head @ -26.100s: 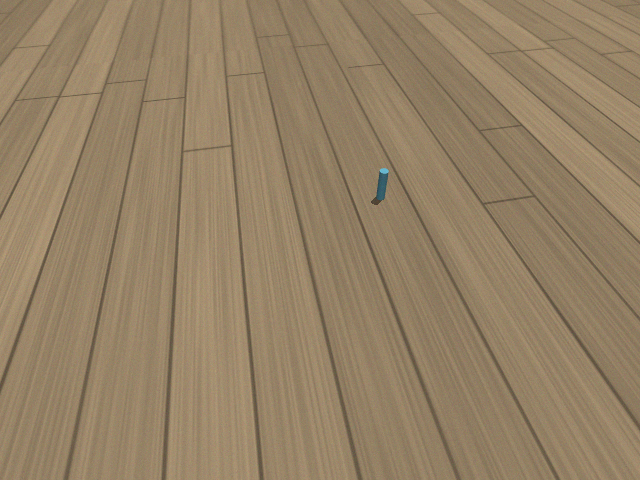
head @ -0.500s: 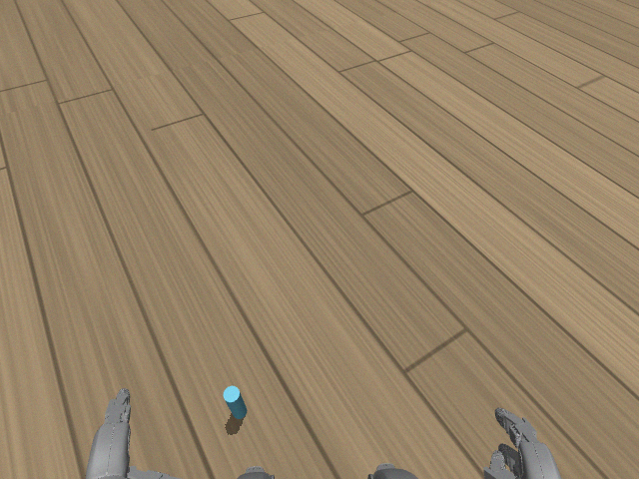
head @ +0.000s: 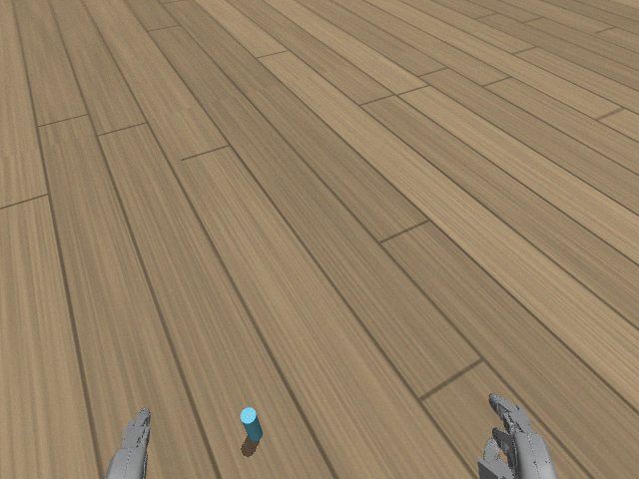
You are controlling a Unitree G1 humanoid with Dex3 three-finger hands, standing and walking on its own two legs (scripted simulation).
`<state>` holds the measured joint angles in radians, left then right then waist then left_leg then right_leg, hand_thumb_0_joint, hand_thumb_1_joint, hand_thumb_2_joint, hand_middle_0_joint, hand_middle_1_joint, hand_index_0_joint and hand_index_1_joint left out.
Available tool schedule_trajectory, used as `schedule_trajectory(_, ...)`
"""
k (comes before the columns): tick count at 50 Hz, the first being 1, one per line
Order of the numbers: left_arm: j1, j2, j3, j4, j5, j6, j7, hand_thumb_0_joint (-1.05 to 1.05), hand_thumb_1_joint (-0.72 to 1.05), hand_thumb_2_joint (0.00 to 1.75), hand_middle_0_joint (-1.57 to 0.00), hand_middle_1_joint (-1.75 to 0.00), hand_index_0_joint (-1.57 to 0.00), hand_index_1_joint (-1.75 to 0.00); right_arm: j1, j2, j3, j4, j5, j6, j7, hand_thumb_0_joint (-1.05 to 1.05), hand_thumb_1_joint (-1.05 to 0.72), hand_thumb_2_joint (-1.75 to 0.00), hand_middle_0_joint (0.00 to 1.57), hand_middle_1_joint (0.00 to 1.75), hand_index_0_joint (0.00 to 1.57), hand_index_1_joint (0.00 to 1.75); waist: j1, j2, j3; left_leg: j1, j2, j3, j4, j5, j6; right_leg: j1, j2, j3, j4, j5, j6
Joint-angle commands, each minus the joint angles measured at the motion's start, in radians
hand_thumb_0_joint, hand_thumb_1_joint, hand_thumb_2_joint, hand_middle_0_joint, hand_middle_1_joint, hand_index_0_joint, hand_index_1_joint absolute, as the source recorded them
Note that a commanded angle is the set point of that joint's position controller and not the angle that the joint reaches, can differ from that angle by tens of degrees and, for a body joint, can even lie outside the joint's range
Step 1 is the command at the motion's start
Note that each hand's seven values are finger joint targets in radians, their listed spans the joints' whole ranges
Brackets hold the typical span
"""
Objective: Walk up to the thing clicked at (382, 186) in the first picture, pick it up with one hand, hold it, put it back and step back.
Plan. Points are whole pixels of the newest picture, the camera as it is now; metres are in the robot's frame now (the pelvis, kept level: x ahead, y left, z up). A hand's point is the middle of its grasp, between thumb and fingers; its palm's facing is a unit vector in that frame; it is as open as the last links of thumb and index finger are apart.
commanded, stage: home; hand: left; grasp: from the side
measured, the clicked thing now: (252, 425) +0.41 +0.19 -0.64
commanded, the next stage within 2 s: stand in 1.38 s
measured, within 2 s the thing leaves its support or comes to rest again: neither
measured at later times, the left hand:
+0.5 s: hand out of the picture +0.15 +0.17 -0.05, palm faces +0.09 -0.96 -0.28, open 17.5 cm
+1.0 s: hand out of the picture +0.15 +0.18 -0.05, palm faces +0.10 -0.96 -0.28, open 17.5 cm
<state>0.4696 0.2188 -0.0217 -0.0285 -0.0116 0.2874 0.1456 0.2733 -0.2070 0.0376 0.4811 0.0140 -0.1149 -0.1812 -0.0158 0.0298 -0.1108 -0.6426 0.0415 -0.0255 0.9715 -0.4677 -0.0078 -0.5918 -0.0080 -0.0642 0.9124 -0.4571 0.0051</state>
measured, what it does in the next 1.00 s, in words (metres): stands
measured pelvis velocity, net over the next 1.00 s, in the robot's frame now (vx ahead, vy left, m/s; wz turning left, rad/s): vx -0.01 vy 0.00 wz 0.00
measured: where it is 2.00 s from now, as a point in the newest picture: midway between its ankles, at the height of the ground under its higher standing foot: outside the picture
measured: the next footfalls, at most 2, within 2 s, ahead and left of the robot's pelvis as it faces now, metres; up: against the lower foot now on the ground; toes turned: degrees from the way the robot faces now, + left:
none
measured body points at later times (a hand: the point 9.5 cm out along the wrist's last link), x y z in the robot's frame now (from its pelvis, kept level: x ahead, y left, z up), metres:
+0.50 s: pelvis -0.01 -0.01 +0.00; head +0.00 -0.01 +0.45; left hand +0.15 +0.22 -0.03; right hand +0.15 -0.25 -0.07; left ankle +0.01 +0.12 -0.69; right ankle +0.00 -0.13 -0.69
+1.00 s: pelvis -0.01 +0.00 +0.00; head +0.00 +0.00 +0.45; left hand +0.15 +0.23 -0.03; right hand +0.15 -0.24 -0.06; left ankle +0.01 +0.12 -0.69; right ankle +0.00 -0.13 -0.69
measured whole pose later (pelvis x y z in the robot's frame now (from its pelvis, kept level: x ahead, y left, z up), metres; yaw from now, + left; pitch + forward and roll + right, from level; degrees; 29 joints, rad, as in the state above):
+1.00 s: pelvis -0.01 +0.00 +0.00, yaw +0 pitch +7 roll -2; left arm 0.47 0.21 -0.02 0.00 -0.01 0.25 0.13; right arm 0.28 -0.21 0.03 0.50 0.01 -0.14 -0.18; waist -0.02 0.03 -0.10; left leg -0.63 0.04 -0.02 0.95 -0.44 -0.01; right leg -0.59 0.00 -0.06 0.90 -0.43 0.00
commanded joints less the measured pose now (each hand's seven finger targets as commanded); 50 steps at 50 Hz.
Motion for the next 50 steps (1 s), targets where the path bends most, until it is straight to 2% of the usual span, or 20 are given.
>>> schedule_trajectory(1,-0.039,0.090,0.060,-0.193,0.009,-0.059,0.011,0.00,-0.58,0.04,-0.05,-0.05,-0.05,-0.05,-0.055,-0.119,-0.055,-0.147,-0.005,-0.057,-0.016,0.00,-0.90,-0.90,0.20,0.30,0.20,0.30,-0.010,0.018,-0.112,0.113,-0.028,0.008,-0.163,0.246,0.008,0.066,0.030,-0.003,-0.142,0.219,-0.013)
schedule_trajectory(4,0.006,0.092,0.073,-0.140,0.008,-0.055,0.008,0.00,-0.59,0.03,-0.05,-0.05,-0.04,-0.05,-0.060,-0.119,-0.054,-0.149,-0.004,-0.054,-0.016,0.00,-0.90,-0.90,0.20,0.30,0.20,0.30,-0.001,-0.024,-0.086,0.084,-0.035,0.019,-0.151,0.233,0.015,0.073,0.025,0.003,-0.162,0.219,-0.006)
schedule_trajectory(8,-0.012,0.090,0.066,-0.167,0.006,-0.062,0.001,0.00,-0.56,0.05,-0.05,-0.05,-0.05,-0.05,-0.058,-0.116,-0.055,-0.150,-0.003,-0.052,-0.010,0.00,-0.90,-0.90,0.20,0.30,0.20,0.30,-0.005,0.009,-0.078,0.089,-0.037,0.027,-0.158,0.215,0.015,0.062,0.022,0.008,-0.170,0.207,-0.006)
schedule_trajectory(11,-0.008,0.093,0.072,-0.155,0.008,-0.064,-0.002,0.00,-0.57,0.04,-0.05,-0.05,-0.05,-0.05,-0.052,-0.119,-0.060,-0.151,-0.004,-0.055,-0.013,0.00,-0.90,-0.90,0.20,0.30,0.20,0.30,-0.014,-0.018,-0.110,0.095,-0.040,0.034,-0.136,0.255,0.020,0.082,0.017,0.017,-0.170,0.271,0.001)
schedule_trajectory(13,-0.032,0.106,0.080,-0.167,0.007,-0.066,-0.001,0.00,-0.57,0.05,-0.05,-0.05,-0.05,-0.05,-0.057,-0.117,-0.057,-0.150,-0.004,-0.057,-0.011,0.00,-0.90,-0.90,0.20,0.30,0.20,0.30,-0.011,-0.008,-0.078,0.078,-0.040,0.033,-0.149,0.197,0.020,0.059,0.018,0.016,-0.178,0.206,-0.001)
schedule_trajectory(14,-0.046,0.088,0.062,-0.165,0.006,-0.068,-0.003,0.00,-0.57,0.04,-0.05,-0.05,-0.05,-0.05,-0.061,-0.118,-0.057,-0.149,-0.004,-0.059,-0.010,0.00,-0.90,-0.90,0.20,0.30,0.20,0.30,-0.017,-0.002,-0.060,0.081,-0.037,0.029,-0.168,0.153,0.019,0.047,0.020,0.012,-0.178,0.156,-0.005)
schedule_trajectory(15,-0.045,0.103,0.076,-0.177,0.009,-0.071,0.000,0.00,-0.56,0.05,-0.05,-0.05,-0.05,-0.05,-0.060,-0.118,-0.058,-0.148,-0.004,-0.061,-0.013,0.00,-0.90,-0.90,0.20,0.30,0.20,0.30,-0.012,0.007,-0.089,0.091,-0.037,0.028,-0.168,0.152,0.019,0.054,0.021,0.013,-0.182,0.150,-0.006)
schedule_trajectory(16,-0.058,0.088,0.062,-0.157,0.009,-0.072,-0.002,0.00,-0.57,0.05,-0.05,-0.05,-0.05,-0.05,-0.057,-0.120,-0.060,-0.142,-0.005,-0.062,-0.013,0.00,-0.90,-0.90,0.20,0.30,0.20,0.30,-0.022,0.001,-0.064,0.085,-0.036,0.028,-0.174,0.127,0.020,0.038,0.021,0.014,-0.183,0.127,-0.006)
schedule_trajectory(20,-0.047,0.098,0.069,-0.178,0.008,-0.074,-0.001,0.00,-0.57,0.05,-0.05,-0.05,-0.05,-0.05,-0.059,-0.125,-0.061,-0.149,-0.003,-0.069,-0.015,0.00,-0.90,-0.90,0.20,0.30,0.20,0.30,-0.012,0.012,-0.085,0.098,-0.034,0.023,-0.181,0.136,0.017,0.047,0.025,0.008,-0.176,0.129,-0.010)
schedule_trajectory(23,-0.038,0.089,0.070,-0.145,0.007,-0.076,0.000,0.00,-0.57,0.04,-0.05,-0.05,-0.05,-0.05,-0.070,-0.123,-0.058,-0.146,-0.002,-0.074,-0.015,0.00,-0.90,-0.90,0.20,0.30,0.20,0.30,-0.008,-0.005,-0.048,0.072,-0.035,0.022,-0.191,0.084,0.017,0.032,0.025,0.005,-0.183,0.077,-0.011)
schedule_trajectory(24,-0.025,0.081,0.058,-0.146,0.009,-0.078,-0.003,0.00,-0.56,0.05,-0.05,-0.05,-0.05,-0.05,-0.065,-0.117,-0.057,-0.144,-0.005,-0.075,-0.014,0.00,-0.90,-0.90,0.20,0.30,0.20,0.30,-0.009,-0.008,-0.058,0.077,-0.035,0.022,-0.186,0.091,0.018,0.034,0.024,0.005,-0.185,0.084,-0.010)
schedule_trajectory(25,-0.025,0.090,0.068,-0.148,0.008,-0.078,-0.002,0.00,-0.57,0.04,-0.05,-0.05,-0.05,-0.05,-0.061,-0.124,-0.061,-0.145,-0.006,-0.074,-0.016,0.00,-0.90,-0.90,0.20,0.30,0.20,0.30,-0.010,-0.009,-0.083,0.082,-0.036,0.023,-0.178,0.113,0.020,0.045,0.024,0.009,-0.184,0.106,-0.010)
schedule_trajectory(28,-0.038,0.091,0.065,-0.153,0.007,-0.080,-0.002,0.00,-0.54,0.06,-0.05,-0.06,-0.05,-0.06,-0.070,-0.121,-0.057,-0.147,-0.003,-0.078,-0.014,0.00,-0.90,-0.90,0.20,0.30,0.20,0.30,-0.008,-0.013,-0.054,0.065,-0.038,0.026,-0.183,0.087,0.020,0.033,0.021,0.010,-0.188,0.081,-0.009)
schedule_trajectory(29,-0.031,0.091,0.066,-0.153,0.010,-0.081,-0.001,0.00,-0.55,0.06,-0.05,-0.06,-0.05,-0.06,-0.064,-0.118,-0.057,-0.143,-0.005,-0.078,-0.016,0.00,-0.90,-0.90,0.20,0.30,0.20,0.30,-0.006,-0.009,-0.085,0.080,-0.037,0.025,-0.177,0.111,0.020,0.044,0.022,0.012,-0.183,0.102,-0.009)
schedule_trajectory(30,-0.044,0.091,0.063,-0.159,0.007,-0.085,-0.004,0.00,-0.57,0.05,-0.05,-0.05,-0.05,-0.05,-0.065,-0.118,-0.055,-0.139,-0.005,-0.078,-0.014,0.00,-0.90,-0.90,0.20,0.30,0.20,0.30,-0.009,-0.007,-0.054,0.072,-0.038,0.029,-0.178,0.091,0.020,0.030,0.019,0.017,-0.192,0.083,-0.008)
schedule_trajectory(33,-0.046,0.100,0.075,-0.173,0.008,-0.086,0.000,0.00,-0.56,0.05,-0.05,-0.06,-0.05,-0.05,-0.062,-0.116,-0.056,-0.139,-0.005,-0.081,-0.017,0.00,-0.90,-0.90,0.20,0.30,0.20,0.30,-0.006,-0.010,-0.086,0.084,-0.038,0.031,-0.167,0.135,0.021,0.050,0.018,0.018,-0.185,0.131,-0.007)
schedule_trajectory(37,-0.060,0.096,0.068,-0.168,0.007,-0.088,-0.003,0.00,-0.56,0.05,-0.05,-0.05,-0.05,-0.05,-0.066,-0.120,-0.056,-0.132,-0.005,-0.084,-0.016,0.00,-0.90,-0.90,0.20,0.30,0.20,0.30,-0.010,0.016,-0.061,0.081,-0.034,0.024,-0.187,0.096,0.018,0.027,0.023,0.012,-0.180,0.089,-0.013)
schedule_trajectory(47,-0.030,0.085,0.065,-0.145,0.010,-0.092,-0.003,0.00,-0.58,0.04,-0.05,-0.05,-0.05,-0.05,-0.057,-0.121,-0.060,-0.134,-0.007,-0.086,-0.017,0.00,-0.90,-0.90,0.20,0.30,0.20,0.30,-0.008,-0.005,-0.073,0.089,-0.031,0.021,-0.181,0.146,0.016,0.043,0.027,0.004,-0.168,0.135,-0.012)
schedule_trajectory(48,-0.028,0.089,0.066,-0.157,0.010,-0.092,-0.002,0.00,-0.57,0.05,-0.05,-0.05,-0.05,-0.05,-0.059,-0.118,-0.058,-0.134,-0.008,-0.086,-0.016,0.00,-0.90,-0.90,0.20,0.30,0.20,0.30,0.000,0.002,-0.075,0.085,-0.034,0.021,-0.182,0.145,0.016,0.045,0.026,0.003,-0.169,0.135,-0.012)
schedule_trajectory(50,-0.034,0.080,0.059,-0.142,0.011,-0.093,-0.004,0.00,-0.57,0.05,-0.05,-0.05,-0.05,-0.05,-0.059,-0.121,-0.061,-0.135,-0.010,-0.086,-0.017,0.00,-0.90,-0.90,0.20,0.30,0.20,0.30,-0.008,-0.012,-0.079,0.089,-0.031,0.020,-0.182,0.147,0.017,0.043,0.028,0.002,-0.167,0.135,-0.011)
